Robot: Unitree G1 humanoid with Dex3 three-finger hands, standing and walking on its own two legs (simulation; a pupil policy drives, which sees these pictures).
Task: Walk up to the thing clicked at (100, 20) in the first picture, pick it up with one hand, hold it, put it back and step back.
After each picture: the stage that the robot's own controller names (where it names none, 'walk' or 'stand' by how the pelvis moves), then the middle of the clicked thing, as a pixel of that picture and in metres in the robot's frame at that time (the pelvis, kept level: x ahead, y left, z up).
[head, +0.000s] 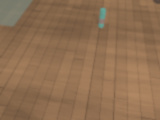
stand; (102, 18) +1.71 -0.29 -0.66
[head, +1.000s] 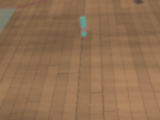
walk; (83, 26) +1.59 +0.08 -0.64
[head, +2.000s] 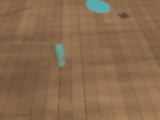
walk; (60, 55) +1.03 +0.24 -0.64
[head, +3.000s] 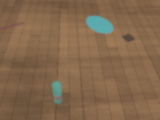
walk; (57, 93) +0.64 +0.16 -0.64
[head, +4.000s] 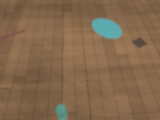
stand; (62, 115) +0.43 +0.14 -0.63
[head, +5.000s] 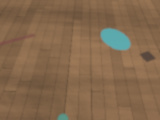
stand; out of the picture +0.40 +0.12 -0.65
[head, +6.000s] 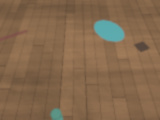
stand; (58, 119) +0.40 +0.18 -0.64
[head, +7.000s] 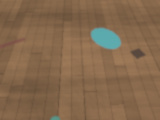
stand; out of the picture +0.39 +0.18 -0.66
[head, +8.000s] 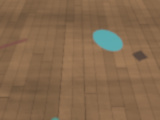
stand; out of the picture +0.39 +0.18 -0.66
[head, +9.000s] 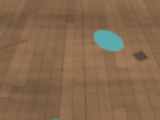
stand; out of the picture +0.38 +0.18 -0.66
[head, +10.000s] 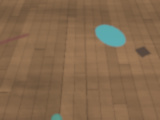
go down; out of the picture +0.39 +0.17 -0.66
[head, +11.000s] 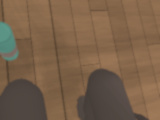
go down; (5, 44) +0.47 +0.21 -0.24
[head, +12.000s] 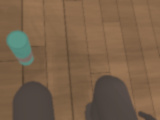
close in; (22, 50) +0.47 +0.20 -0.26
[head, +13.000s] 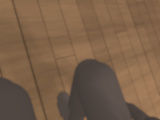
close in; out of the picture +0.46 +0.25 -0.16
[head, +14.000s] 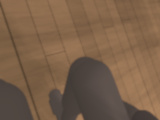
close; out of the picture +0.45 +0.26 -0.16
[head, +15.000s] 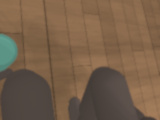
lift; out of the picture +0.35 +0.23 -0.11
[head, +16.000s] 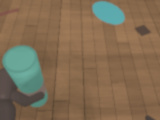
lift; (30, 82) +0.31 +0.16 +0.06
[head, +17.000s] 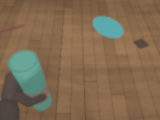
hold; (34, 85) +0.31 +0.16 +0.05
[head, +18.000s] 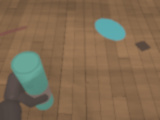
hold; (36, 85) +0.31 +0.15 +0.05
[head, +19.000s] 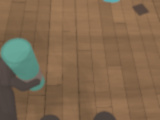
crouch; (28, 69) +0.37 +0.16 -0.01
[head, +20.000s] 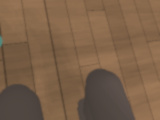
lower; out of the picture +0.50 +0.23 -0.04
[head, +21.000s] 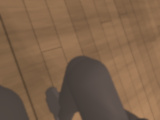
lower; out of the picture +0.46 +0.26 -0.17
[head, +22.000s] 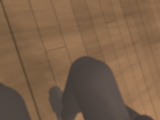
lower; out of the picture +0.45 +0.27 -0.17
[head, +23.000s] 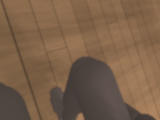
lower; out of the picture +0.45 +0.27 -0.16
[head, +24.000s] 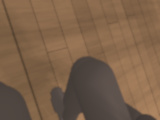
lower; out of the picture +0.45 +0.27 -0.16
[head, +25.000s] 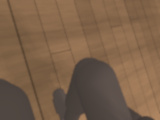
open; out of the picture +0.45 +0.24 -0.17
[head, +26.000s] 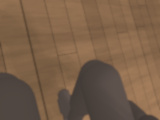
stand; out of the picture +0.45 +0.23 -0.18
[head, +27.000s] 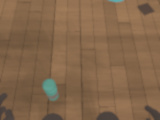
stand; (51, 90) +0.42 +0.16 -0.48
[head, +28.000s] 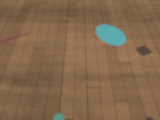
stand; out of the picture +0.40 +0.14 -0.60
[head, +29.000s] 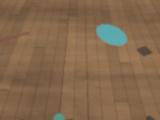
stand; out of the picture +0.39 +0.14 -0.60
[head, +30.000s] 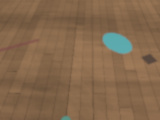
stand; out of the picture +0.41 +0.12 -0.65
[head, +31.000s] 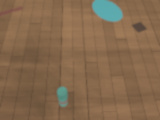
walk; (62, 97) +0.47 +0.09 -0.64
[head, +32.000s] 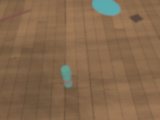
walk; (67, 77) +0.70 +0.16 -0.64
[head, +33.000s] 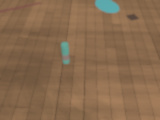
stand; (65, 53) +1.05 +0.15 -0.63
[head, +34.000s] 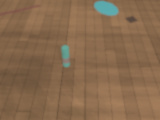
stand; (65, 56) +1.03 +0.14 -0.65
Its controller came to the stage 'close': yes
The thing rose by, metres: 0.69
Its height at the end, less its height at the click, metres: +0.00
